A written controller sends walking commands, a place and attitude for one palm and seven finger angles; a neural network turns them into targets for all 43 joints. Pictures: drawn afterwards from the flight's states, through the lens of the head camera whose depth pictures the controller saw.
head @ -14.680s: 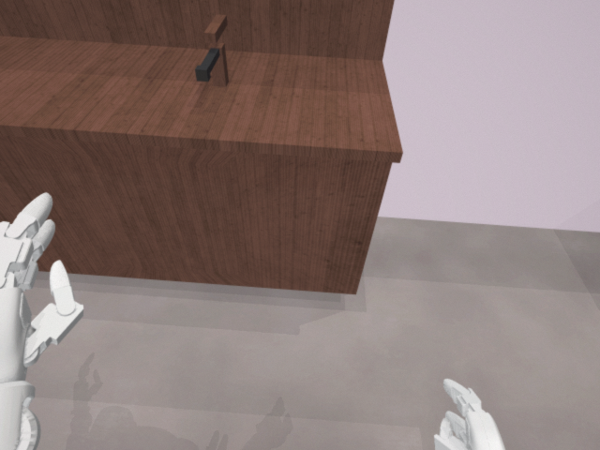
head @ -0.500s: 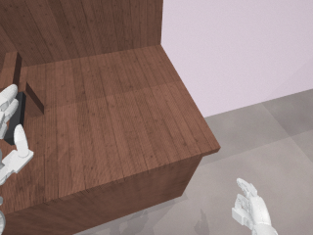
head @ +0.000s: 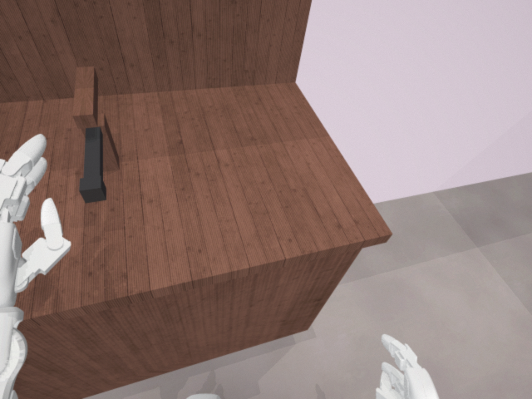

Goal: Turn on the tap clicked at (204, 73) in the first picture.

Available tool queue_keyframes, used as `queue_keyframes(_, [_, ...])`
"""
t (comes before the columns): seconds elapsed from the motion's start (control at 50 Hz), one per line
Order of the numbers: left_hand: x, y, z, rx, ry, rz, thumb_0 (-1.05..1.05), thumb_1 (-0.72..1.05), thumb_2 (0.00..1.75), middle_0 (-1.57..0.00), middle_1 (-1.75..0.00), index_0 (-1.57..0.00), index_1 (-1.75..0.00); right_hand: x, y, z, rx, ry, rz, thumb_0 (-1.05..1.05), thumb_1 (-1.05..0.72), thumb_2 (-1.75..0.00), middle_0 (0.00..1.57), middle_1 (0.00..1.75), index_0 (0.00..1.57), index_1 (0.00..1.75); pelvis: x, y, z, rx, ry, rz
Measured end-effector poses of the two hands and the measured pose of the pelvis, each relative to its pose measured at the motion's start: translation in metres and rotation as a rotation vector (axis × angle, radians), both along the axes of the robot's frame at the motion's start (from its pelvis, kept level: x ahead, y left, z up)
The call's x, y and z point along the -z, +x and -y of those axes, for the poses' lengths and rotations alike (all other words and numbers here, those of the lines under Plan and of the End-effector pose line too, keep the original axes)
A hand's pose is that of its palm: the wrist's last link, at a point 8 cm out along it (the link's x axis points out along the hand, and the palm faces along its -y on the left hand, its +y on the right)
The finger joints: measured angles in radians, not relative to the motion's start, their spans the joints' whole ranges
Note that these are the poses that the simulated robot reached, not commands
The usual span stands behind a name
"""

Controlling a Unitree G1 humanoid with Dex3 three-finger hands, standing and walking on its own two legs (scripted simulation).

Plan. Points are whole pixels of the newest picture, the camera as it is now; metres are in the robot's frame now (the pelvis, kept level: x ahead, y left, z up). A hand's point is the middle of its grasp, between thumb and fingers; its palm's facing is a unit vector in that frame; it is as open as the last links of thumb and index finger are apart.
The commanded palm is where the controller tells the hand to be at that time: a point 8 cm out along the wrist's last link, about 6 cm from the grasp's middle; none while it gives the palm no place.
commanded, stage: come to a stop and stand still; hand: left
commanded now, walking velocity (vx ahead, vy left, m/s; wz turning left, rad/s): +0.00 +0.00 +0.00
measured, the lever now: (93, 189) +0.36 +0.30 +0.09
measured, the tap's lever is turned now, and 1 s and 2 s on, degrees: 0 0 0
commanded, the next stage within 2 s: look again from close up in 0.36 s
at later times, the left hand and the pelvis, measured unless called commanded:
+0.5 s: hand (43, 242) +0.22 +0.26 +0.18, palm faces +0.40 -0.84 -0.36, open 7.4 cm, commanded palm +0.16 +0.29 +0.18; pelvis +0.00 +0.01 +0.01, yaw +0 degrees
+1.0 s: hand (89, 216) +0.26 +0.23 +0.17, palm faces +0.36 -0.84 -0.41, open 7.4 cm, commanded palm +0.20 +0.27 +0.18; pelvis +0.04 -0.01 +0.01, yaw +0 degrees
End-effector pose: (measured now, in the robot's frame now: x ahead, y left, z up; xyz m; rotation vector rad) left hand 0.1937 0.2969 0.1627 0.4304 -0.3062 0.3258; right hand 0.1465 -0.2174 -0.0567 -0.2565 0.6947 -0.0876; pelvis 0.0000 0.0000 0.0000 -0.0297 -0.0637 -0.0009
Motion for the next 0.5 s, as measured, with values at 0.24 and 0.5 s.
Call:
queue_keyframes(0.24, [-0.02, -0.015, -0.012, -0.003, 0.031, 0.05, 0.01, 0.89, 0.9, -0.21, -0.31, -0.21, -0.3, 0.003, 0.01, -0.024, -0.027, 0.041, 0.021, 0.01, -0.9, -0.9, 0.2, 0.3, 0.2, 0.3, -0.003, -0.002, -0.021, 0.013, -0.009, -0.039])
queue_keyframes(0.5, [-0.027, -0.016, -0.002, -0.016, 0.034, 0.054, 0.02, 0.89, 0.89, -0.21, -0.31, -0.21, -0.3, -0.005, 0.026, -0.019, -0.054, 0.027, 0.043, 0.01, -0.9, -0.9, 0.2, 0.3, 0.2, 0.3, -0.005, 0.0, -0.01, -0.001, 0.001, -0.037])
